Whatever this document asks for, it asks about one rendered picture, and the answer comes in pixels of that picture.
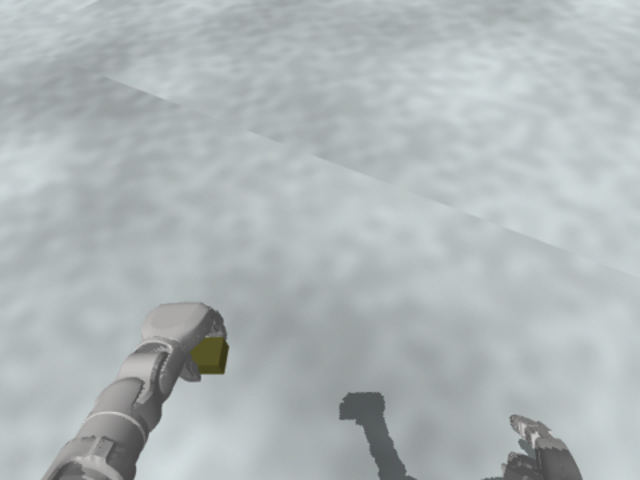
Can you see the left robot hand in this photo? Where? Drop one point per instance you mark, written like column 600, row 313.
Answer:
column 186, row 324

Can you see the small box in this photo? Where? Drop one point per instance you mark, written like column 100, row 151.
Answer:
column 211, row 355

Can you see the left robot arm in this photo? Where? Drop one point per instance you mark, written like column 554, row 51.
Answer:
column 115, row 432

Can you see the right robot hand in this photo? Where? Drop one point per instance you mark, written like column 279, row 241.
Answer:
column 553, row 459

